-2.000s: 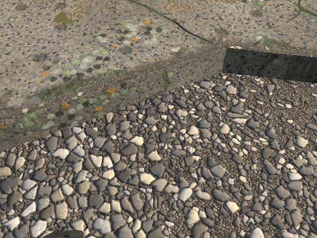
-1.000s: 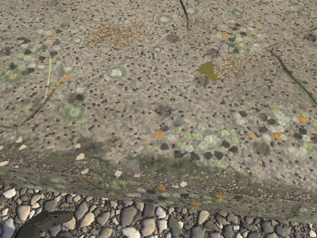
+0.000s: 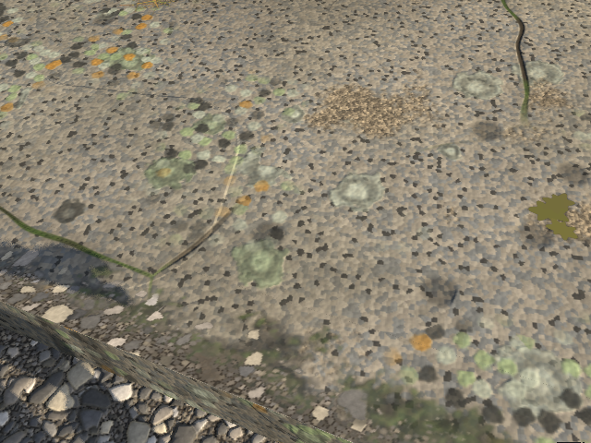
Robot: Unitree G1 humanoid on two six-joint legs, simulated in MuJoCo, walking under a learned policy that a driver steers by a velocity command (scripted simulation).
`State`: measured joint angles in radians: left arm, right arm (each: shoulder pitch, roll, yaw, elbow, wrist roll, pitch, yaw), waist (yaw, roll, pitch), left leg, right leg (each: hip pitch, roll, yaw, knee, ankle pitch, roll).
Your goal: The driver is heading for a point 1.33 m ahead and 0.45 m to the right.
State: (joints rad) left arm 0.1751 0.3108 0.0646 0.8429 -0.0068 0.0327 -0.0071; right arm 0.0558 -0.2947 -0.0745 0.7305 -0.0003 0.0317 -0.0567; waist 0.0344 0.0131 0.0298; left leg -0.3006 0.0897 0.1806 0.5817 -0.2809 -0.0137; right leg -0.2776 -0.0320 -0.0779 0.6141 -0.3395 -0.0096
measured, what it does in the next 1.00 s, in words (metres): steps on the spot, turning right: left foot, then right foot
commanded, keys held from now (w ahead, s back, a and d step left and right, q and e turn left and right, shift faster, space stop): e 0.80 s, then no key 0.20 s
